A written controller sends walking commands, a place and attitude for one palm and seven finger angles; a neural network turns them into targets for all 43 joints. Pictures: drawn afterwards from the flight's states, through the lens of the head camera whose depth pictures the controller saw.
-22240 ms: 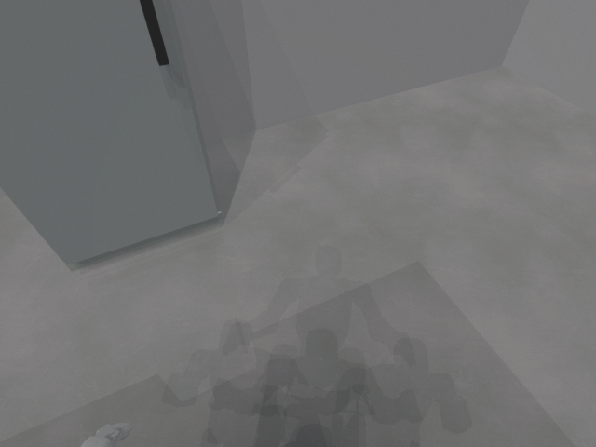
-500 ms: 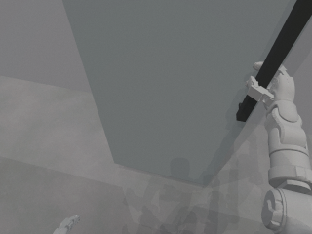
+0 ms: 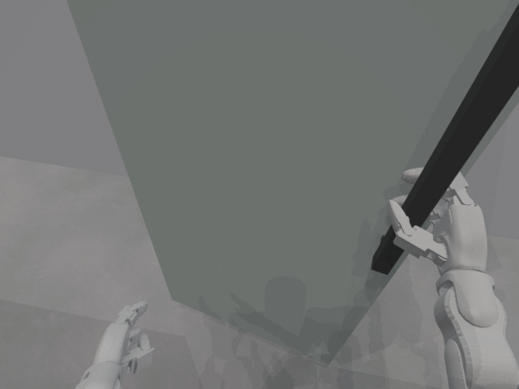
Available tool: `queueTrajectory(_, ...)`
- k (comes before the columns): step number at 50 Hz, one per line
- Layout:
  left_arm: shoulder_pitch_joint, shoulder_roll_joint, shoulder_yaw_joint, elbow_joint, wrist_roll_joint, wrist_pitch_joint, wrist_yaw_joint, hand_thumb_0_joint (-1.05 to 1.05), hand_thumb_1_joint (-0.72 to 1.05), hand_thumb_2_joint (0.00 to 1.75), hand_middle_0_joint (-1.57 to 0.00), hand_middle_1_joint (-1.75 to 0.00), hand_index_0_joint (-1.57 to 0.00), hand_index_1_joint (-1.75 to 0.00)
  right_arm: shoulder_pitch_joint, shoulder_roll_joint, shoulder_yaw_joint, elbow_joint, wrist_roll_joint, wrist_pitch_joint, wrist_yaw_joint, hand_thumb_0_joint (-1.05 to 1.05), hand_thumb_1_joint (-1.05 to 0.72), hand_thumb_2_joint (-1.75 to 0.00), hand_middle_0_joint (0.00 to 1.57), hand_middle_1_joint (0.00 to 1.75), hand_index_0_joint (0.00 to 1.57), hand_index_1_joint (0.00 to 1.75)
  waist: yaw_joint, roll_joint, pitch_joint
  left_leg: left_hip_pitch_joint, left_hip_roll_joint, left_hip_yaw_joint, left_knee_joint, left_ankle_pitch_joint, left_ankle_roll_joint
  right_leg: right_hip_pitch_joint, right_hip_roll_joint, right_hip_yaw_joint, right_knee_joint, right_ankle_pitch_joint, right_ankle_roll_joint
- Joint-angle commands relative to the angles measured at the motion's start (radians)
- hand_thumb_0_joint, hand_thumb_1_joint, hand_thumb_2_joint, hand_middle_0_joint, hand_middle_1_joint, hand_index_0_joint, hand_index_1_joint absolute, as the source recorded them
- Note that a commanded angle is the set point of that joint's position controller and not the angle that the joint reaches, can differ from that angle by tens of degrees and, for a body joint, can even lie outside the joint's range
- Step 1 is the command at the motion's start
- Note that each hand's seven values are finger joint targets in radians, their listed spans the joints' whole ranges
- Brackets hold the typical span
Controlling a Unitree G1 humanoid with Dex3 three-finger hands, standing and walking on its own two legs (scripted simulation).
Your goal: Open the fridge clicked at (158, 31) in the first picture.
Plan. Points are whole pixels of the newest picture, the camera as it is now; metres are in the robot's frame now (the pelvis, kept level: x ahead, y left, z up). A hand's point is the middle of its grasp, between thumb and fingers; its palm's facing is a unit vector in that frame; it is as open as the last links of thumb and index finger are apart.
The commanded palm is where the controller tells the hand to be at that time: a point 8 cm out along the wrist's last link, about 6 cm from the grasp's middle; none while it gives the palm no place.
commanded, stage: walk backward, drawing the door open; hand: right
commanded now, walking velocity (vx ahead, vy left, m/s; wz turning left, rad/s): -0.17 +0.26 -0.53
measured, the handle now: (440, 157) +0.35 -0.19 +0.24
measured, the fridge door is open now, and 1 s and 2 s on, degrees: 11 46 89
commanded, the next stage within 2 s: stop walking and hold the door back in 1.68 s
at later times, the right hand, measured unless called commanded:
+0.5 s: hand (367, 300) +0.20 -0.09 +0.16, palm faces +0.42 +0.87 -0.24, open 7.3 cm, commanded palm +0.15 -0.13 +0.17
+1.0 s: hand out of the picture +0.06 +0.07 +0.16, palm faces +0.65 +0.72 -0.25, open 7.5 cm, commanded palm +0.00 +0.05 +0.17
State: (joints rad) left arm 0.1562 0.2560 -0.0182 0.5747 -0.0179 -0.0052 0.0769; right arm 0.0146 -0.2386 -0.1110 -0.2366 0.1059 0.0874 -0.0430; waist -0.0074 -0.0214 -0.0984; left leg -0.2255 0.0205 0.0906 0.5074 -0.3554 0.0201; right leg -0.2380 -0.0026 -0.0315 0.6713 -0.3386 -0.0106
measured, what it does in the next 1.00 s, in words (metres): steps to the left, turning right: left foot, then right foot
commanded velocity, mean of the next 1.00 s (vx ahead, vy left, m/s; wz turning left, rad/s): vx -0.22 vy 0.30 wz -0.53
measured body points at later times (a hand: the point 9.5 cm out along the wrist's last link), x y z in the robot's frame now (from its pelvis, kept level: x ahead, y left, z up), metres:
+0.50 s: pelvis -0.02 +0.10 -0.02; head +0.01 +0.15 +0.43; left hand +0.21 +0.26 -0.13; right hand +0.17 -0.14 +0.17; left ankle +0.14 +0.08 -0.73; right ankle -0.10 -0.03 -0.67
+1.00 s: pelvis -0.05 +0.31 -0.01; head -0.04 +0.34 +0.44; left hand +0.23 +0.40 -0.10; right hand +0.02 +0.04 +0.17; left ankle +0.04 +0.33 -0.73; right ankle -0.11 +0.16 -0.68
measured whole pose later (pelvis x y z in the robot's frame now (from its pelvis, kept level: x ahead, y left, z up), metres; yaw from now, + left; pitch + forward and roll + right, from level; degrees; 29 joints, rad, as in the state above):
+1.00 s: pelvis -0.05 +0.31 -0.01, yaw -35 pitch -3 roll -1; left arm 0.19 0.20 0.03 0.65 0.01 -0.11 0.07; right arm 0.38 -0.21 -0.02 -0.56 0.01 -0.03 -0.08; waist 0.00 -0.04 0.02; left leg -0.33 0.03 0.16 0.63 -0.26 0.08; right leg -0.50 -0.06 0.00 1.05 -0.53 0.03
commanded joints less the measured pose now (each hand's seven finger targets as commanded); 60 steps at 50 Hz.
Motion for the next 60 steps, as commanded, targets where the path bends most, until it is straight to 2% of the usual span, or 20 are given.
queueTrajectory(1, -0.027, 0.092, 0.033, -0.158, 0.012, -0.011, 0.02, 0.0, 0.9, 0.9, -0.2, -0.3, -0.2, -0.3, -0.185, -0.109, -0.024, -0.32, -0.035, -0.115, -0.036, 0.0, -0.9, -0.9, 0.45, 1.4, 0.45, 1.4, 0.048, -0.103, -0.212, -0.055, 0.047, 0.024, 0.345, 0.69, -0.055, 0.26, -0.149, 0.113, -0.193, 1.091, -0.043)
queueTrajectory(3, -0.053, 0.084, 0.042, -0.167, 0.038, -0.004, -0.029, 0.0, 0.9, 0.9, -0.2, -0.3, -0.2, -0.3, -0.185, -0.066, 0.02, -0.382, -0.069, -0.137, -0.042, 0.0, -0.9, -0.9, 0.45, 1.4, 0.45, 1.4, 0.033, -0.343, -0.166, -0.453, -0.048, -0.053, 0.508, -0.217, -0.059, 0.555, -0.294, 0.319, -0.121, 1.736, -0.097)
queueTrajectory(6, -0.06, 0.06, 0.044, -0.183, 0.033, -0.002, -0.05, 0.0, 0.9, 0.9, -0.2, -0.3, -0.2, -0.3, -0.169, -0.071, -0.003, -0.451, -0.087, -0.134, -0.05, 0.0, -0.9, -0.9, 0.45, 1.4, 0.45, 1.4, 0.037, -0.169, -0.113, -0.519, -0.065, -0.007, 0.344, -0.126, -0.056, 0.557, -0.236, 0.271, -0.096, 1.497, -0.044)
queueTrajectory(10, -0.078, 0.031, 0.034, -0.209, 0.031, -0.023, -0.044, 0.0, 0.9, 0.9, -0.2, -0.3, -0.2, -0.3, -0.113, -0.07, 0.009, -0.497, -0.083, -0.147, -0.037, 0.0, -0.9, -0.9, 0.45, 1.4, 0.45, 1.4, 0.042, -0.216, -0.148, -0.315, -0.06, -0.014, 0.174, 0.066, -0.036, 0.423, -0.216, 0.246, -0.112, 1.325, -0.026)
queueTrajectory(14, -0.109, 0.019, 0.018, -0.21, 0.007, -0.044, -0.021, 0.0, 0.9, 0.9, -0.2, -0.3, -0.2, -0.3, -0.051, -0.116, -0.042, -0.539, -0.07, -0.165, -0.047, 0.0, -0.9, -0.9, 0.45, 1.4, 0.45, 1.4, 0.011, -0.061, -0.167, 0.186, 0.092, -0.139, -0.055, 0.512, 0.042, -0.037, -0.141, 0.154, 0.021, 0.537, -0.015)
queueTrajectory(16, -0.096, 0.0, 0.022, -0.229, 0.019, -0.066, -0.003, 0.0, 0.9, 0.9, -0.2, -0.3, -0.2, -0.3, 0.059, -0.141, -0.095, -0.508, -0.07, -0.173, -0.055, 0.0, -0.9, -0.9, 0.45, 1.4, 0.45, 1.4, -0.021, 0.217, -0.219, 0.119, 0.335, -0.359, -0.141, 0.585, 0.154, -0.14, 0.063, 0.065, 0.357, -0.293, 0.013)
queueTrajectory(17, -0.104, -0.014, 0.0, -0.216, 0.035, -0.08, 0.008, 0.0, 0.9, 0.9, -0.2, -0.3, -0.2, -0.3, 0.089, -0.13, -0.095, -0.479, -0.073, -0.17, -0.062, 0.0, -0.9, -0.9, 0.45, 1.4, 0.45, 1.4, -0.037, 0.228, -0.16, 0.011, 0.323, -0.327, -0.176, 0.462, 0.133, -0.138, 0.052, 0.075, 0.409, -0.317, -0.007)
queueTrajectory(23, -0.083, 0.005, 0.01, -0.156, 0.015, -0.052, -0.005, 0.0, 0.9, 0.9, -0.2, -0.3, -0.2, -0.3, 0.039, -0.094, -0.014, -0.554, -0.088, -0.212, -0.07, 0.0, -0.9, -0.9, 0.45, 1.4, 0.45, 1.4, 0.003, 0.159, -0.237, 0.016, 0.291, -0.241, -0.241, 0.101, 0.09, -0.098, 0.009, 0.009, 0.386, -0.224, 0.028)
queueTrajectory(29, -0.036, 0.014, 0.004, -0.166, 0.013, -0.042, -0.004, 0.0, 0.9, 0.9, -0.2, -0.3, -0.2, -0.3, 0.117, -0.049, 0.07, -0.625, -0.1, -0.213, -0.082, 0.0, -0.9, -0.9, 0.45, 1.4, 0.45, 1.4, 0.048, 0.139, -0.133, -0.087, 0.107, 0.026, -0.32, -0.068, -0.176, 0.143, 0.043, -0.152, -0.185, -0.207, -0.019)
queueTrajectory(30, -0.03, 0.041, 0.006, -0.185, 0.014, -0.046, -0.002, 0.0, 0.9, 0.9, -0.2, -0.3, -0.2, -0.3, 0.112, -0.039, 0.092, -0.637, -0.097, -0.216, -0.08, 0.0, -0.9, -0.9, 0.45, 1.4, 0.45, 1.4, 0.078, -0.035, -0.075, -0.138, 0.04, 0.052, -0.037, -0.028, -0.182, 0.129, -0.07, 0.003, -0.446, -0.181, -0.069)
queueTrajectory(31, -0.083, 0.077, 0.014, -0.258, 0.037, -0.055, -0.012, 0.0, 0.9, 0.9, -0.2, -0.3, -0.2, -0.3, 0.128, -0.018, 0.109, -0.632, -0.099, -0.225, -0.088, 0.0, -0.9, -0.9, 0.45, 1.4, 0.45, 1.4, 0.056, -0.384, 0.011, -0.2, -0.04, -0.003, 0.462, -0.044, -0.142, -0.115, -0.407, 0.515, -0.612, -0.256, -0.182)
queueTrajectory(32, -0.1, 0.039, 0.016, -0.234, 0.055, -0.046, -0.011, 0.0, 0.9, 0.9, -0.2, -0.3, -0.2, -0.3, 0.192, -0.04, 0.096, -0.534, -0.126, -0.222, -0.105, 0.0, -0.9, -0.9, 0.45, 1.4, 0.45, 1.4, 0.045, -0.264, 0.069, -0.14, 0.023, -0.221, 0.712, 0.0, -0.056, -0.33, -0.55, 0.673, -0.571, -0.154, -0.241)
queueTrajectory(36, -0.141, 0.067, 0.058, -0.196, 0.036, -0.077, -0.03, 0.0, 0.9, 0.9, -0.2, -0.3, -0.2, -0.3, 0.198, -0.009, 0.107, -0.618, -0.127, -0.206, -0.071, 0.0, -0.9, -0.9, 0.45, 1.4, 0.45, 1.4, -0.019, -0.215, 0.104, -0.245, 0.002, -0.12, 0.53, -0.004, -0.078, -0.142, -0.302, 0.23, -0.385, 0.029, -0.111)
queueTrajectory(41, -0.08, 0.066, 0.074, -0.131, 0.031, -0.144, -0.027, 0.0, 0.9, 0.9, -0.2, -0.3, -0.2, -0.3, 0.241, -0.013, 0.084, -0.587, -0.125, -0.235, -0.068, 0.0, -0.9, -0.9, 0.45, 1.4, 0.45, 1.4, 0.011, -0.181, 0.021, -0.036, -0.062, -0.012, -0.052, -0.016, -0.102, -0.051, -0.198, 0.249, -0.337, 0.128, -0.056)
queueTrajectory(45, -0.117, -0.006, 0.069, -0.118, 0.022, -0.162, -0.015, 0.0, 0.9, 0.9, -0.2, -0.3, -0.2, -0.3, 0.235, -0.155, -0.082, -0.69, -0.106, -0.245, -0.062, 0.0, -0.9, -0.9, 0.45, 1.4, 0.45, 1.4, -0.02, 0.217, -0.124, 0.015, 0.248, -0.125, -0.155, 0.258, 0.072, -0.199, 0.013, -0.045, 0.215, -0.175, 0.042)
queueTrajectory(48, -0.121, -0.001, 0.071, -0.099, 0.035, -0.179, 0.008, 0.0, 0.9, 0.9, -0.2, -0.3, -0.2, -0.3, 0.262, -0.127, -0.044, -0.633, -0.124, -0.235, -0.035, 0.0, -0.9, -0.9, 0.45, 1.4, 0.45, 1.4, -0.033, 0.16, -0.042, -0.017, 0.312, -0.195, -0.157, 0.236, 0.165, -0.333, -0.048, -0.005, 0.588, -0.276, 0.036)
queueTrajectory(54, 0.009, 0.011, 0.046, -0.144, 0.046, -0.184, 0.017, 0.0, 0.9, 0.9, -0.2, -0.3, -0.2, -0.3, 0.23, -0.057, 0.044, -0.654, -0.092, -0.248, -0.02, 0.0, -0.9, -0.9, 0.45, 1.4, 0.45, 1.4, 0.043, 0.07, -0.027, -0.159, 0.168, 0.021, 0.101, 0.189, 0.06, 0.044, -0.092, -0.067, -0.139, -0.052, 0.014)
queueTrajectory(56, 0.007, 0.078, 0.064, -0.178, 0.077, -0.195, 0.013, 0.0, 0.9, 0.9, -0.2, -0.3, -0.2, -0.3, 0.211, -0.052, 0.054, -0.625, -0.113, -0.277, -0.023, 0.0, -0.9, -0.9, 0.45, 1.4, 0.45, 1.4, 0.038, -0.309, 0.017, -0.472, 0.012, -0.065, 0.547, -0.164, -0.076, 0.134, -0.55, 0.678, -0.449, 0.229, -0.161)
queueTrajectory(57, -0.004, 0.075, 0.059, -0.16, 0.091, -0.182, 0.013, 0.0, 0.9, 0.9, -0.2, -0.3, -0.2, -0.3, 0.21, -0.087, 0.024, -0.598, -0.144, -0.298, -0.029, 0.0, -0.9, -0.9, 0.45, 1.4, 0.45, 1.4, 0.046, -0.199, 0.032, -0.431, 0.043, -0.208, 0.685, -0.086, -0.097, 0.061, -0.624, 0.726, -0.471, 0.259, -0.221)
queueTrajectory(60, -0.122, 0.082, 0.077, -0.154, 0.067, -0.165, -0.015, 0.0, 0.9, 0.9, -0.2, -0.3, -0.2, -0.3, 0.164, -0.112, -0.024, -0.729, -0.137, -0.284, -0.027, 0.0, -0.9, -0.9, 0.45, 1.4, 0.45, 1.4, 0.01, -0.208, 0.056, -0.306, 0.043, -0.196, 0.625, -0.029, -0.086, -0.126, -0.434, 0.443, -0.433, -0.055, -0.143)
